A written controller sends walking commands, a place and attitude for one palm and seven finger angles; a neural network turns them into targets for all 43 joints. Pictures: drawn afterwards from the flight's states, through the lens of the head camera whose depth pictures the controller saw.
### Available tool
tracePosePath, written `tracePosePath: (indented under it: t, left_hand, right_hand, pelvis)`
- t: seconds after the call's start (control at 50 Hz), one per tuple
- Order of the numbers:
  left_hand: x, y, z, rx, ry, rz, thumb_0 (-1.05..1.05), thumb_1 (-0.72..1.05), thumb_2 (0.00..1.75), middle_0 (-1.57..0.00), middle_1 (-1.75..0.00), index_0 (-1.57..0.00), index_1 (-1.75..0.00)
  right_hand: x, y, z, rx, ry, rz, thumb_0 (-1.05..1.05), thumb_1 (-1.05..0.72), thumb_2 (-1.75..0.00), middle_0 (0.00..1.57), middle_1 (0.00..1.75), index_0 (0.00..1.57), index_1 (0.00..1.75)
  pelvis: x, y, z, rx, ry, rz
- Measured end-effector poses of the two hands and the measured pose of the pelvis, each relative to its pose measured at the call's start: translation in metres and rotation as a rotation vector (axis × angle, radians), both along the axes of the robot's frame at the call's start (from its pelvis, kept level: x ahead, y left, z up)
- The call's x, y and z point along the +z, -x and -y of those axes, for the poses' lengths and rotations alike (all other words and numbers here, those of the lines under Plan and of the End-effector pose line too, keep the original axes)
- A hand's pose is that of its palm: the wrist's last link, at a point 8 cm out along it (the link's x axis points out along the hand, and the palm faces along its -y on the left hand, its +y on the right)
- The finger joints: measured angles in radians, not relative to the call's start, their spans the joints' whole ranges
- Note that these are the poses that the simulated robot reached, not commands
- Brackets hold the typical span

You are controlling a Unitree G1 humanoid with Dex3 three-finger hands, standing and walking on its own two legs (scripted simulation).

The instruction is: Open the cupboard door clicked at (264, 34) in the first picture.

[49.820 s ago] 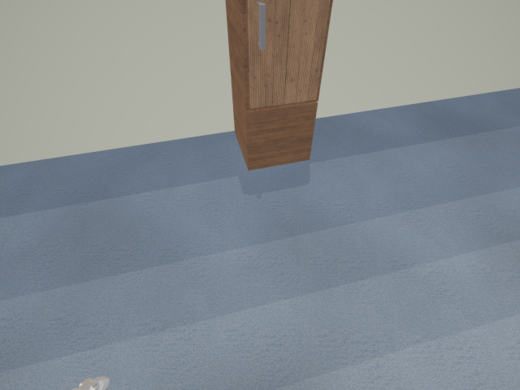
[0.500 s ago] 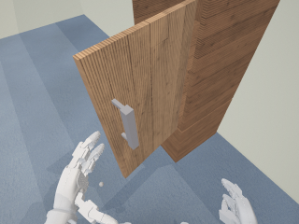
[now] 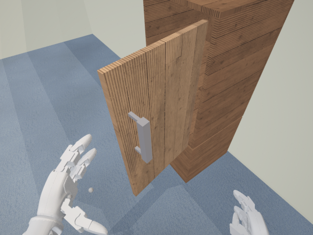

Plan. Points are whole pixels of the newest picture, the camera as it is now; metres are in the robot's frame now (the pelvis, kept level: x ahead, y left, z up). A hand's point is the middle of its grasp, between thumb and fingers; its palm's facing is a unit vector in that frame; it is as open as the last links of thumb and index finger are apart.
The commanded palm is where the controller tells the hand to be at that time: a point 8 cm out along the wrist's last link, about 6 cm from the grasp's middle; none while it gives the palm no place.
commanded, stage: draw the hand back to the body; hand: left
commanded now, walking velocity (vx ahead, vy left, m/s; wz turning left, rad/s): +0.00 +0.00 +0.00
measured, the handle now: (140, 138) +0.35 +0.08 +0.07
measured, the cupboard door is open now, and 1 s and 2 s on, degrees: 100 100 100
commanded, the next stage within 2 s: step back with the hand held close in 1.14 s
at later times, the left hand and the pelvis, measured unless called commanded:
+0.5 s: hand (37, 168) +0.21 +0.24 +0.16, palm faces +0.33 -0.86 -0.38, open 12.2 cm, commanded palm +0.16 +0.29 +0.18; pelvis +0.02 +0.02 +0.03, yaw -1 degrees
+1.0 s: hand (14, 158) +0.21 +0.27 +0.19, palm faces +0.44 -0.81 -0.39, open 7.6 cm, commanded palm +0.16 +0.31 +0.21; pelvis +0.01 +0.01 +0.04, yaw -2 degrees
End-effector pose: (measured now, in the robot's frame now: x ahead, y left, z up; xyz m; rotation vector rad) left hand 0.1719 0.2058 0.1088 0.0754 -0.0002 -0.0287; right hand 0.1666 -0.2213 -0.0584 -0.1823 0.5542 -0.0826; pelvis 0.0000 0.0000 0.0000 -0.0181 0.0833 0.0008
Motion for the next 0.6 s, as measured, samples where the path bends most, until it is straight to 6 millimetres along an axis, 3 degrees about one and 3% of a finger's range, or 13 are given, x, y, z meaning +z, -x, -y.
tracePosePath:
  t: [0.08, 0.2, 0.42, 0.6]
  left_hand:
    - [0.01, 0.001, -0.014, 0.019, -0.009, 0.024, -0.02, -0.47, 0.32, -0.15, -0.3, -0.15, -0.3]
    - [0.028, 0.005, -0.036, 0.188, -0.184, 0.007, -0.02, -0.34, 0.37, -0.16, -0.3, -0.16, -0.3]
    - [0.052, 0.006, -0.067, 0.329, -0.299, 0.006, -0.01, 0.01, 0.52, -0.17, -0.3, -0.17, -0.3]
    - [0.079, 0.0, -0.091, 0.4, -0.348, 0.082, 0.0, 0.32, 0.65, -0.19, -0.3, -0.18, -0.3]
  right_hand:
    - [0.007, -0.007, -0.005, 0.012, 0.007, 0.027, 0.01, -0.9, -0.9, 0.2, 0.3, 0.2, 0.3]
    - [0.016, -0.011, -0.013, 0.005, 0.023, 0.007, 0.01, -0.9, -0.9, 0.2, 0.3, 0.2, 0.3]
    - [0.015, -0.01, -0.029, 0.021, 0.023, -0.076, 0.01, -0.9, -0.9, 0.2, 0.3, 0.2, 0.3]
    - [0.019, -0.019, -0.03, 0.024, 0.024, -0.093, 0.01, -0.9, -0.9, 0.2, 0.3, 0.2, 0.3]
  pelvis:
    - [0.003, 0.0, -0.003, 0.006, 0.006, 0.016]
    - [0.014, -0.004, -0.008, -0.004, 0.004, 0.054]
    - [0.031, -0.013, -0.019, -0.013, 0.0, 0.112]
    - [0.038, -0.019, -0.021, -0.023, -0.001, 0.14]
